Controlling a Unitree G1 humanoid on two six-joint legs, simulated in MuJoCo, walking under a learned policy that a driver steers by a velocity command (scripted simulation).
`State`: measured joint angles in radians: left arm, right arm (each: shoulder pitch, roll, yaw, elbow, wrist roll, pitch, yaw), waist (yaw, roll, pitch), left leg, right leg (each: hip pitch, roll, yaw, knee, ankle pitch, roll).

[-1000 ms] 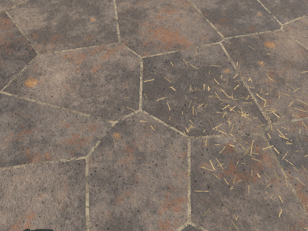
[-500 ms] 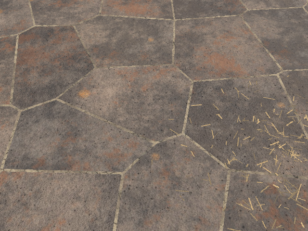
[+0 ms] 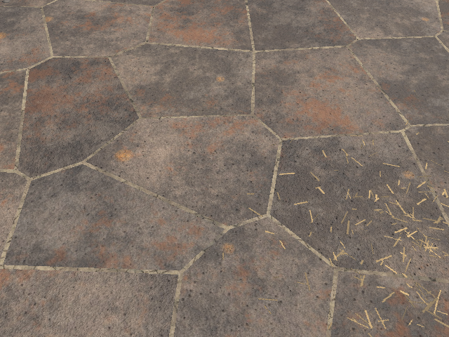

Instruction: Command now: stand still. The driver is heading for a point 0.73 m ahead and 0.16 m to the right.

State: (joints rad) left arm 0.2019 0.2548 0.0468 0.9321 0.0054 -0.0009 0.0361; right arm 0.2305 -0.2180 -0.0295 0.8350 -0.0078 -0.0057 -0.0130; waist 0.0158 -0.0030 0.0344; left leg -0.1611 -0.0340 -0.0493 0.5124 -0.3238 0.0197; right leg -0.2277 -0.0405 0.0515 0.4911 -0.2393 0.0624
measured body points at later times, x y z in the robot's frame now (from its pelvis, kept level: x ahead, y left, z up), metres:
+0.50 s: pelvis +0.00 +0.00 +0.00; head +0.01 +0.00 +0.45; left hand +0.04 +0.26 -0.15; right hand +0.04 -0.25 -0.14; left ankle -0.03 +0.11 -0.74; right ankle +0.02 -0.16 -0.74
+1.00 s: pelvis +0.05 -0.04 +0.00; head +0.05 -0.06 +0.44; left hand +0.05 +0.21 -0.14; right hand +0.05 -0.30 -0.16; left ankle -0.03 +0.10 -0.70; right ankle +0.03 -0.13 -0.74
